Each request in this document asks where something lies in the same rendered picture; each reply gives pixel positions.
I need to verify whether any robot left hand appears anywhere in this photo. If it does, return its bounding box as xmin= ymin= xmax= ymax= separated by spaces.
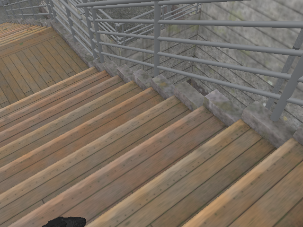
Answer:
xmin=42 ymin=217 xmax=86 ymax=227

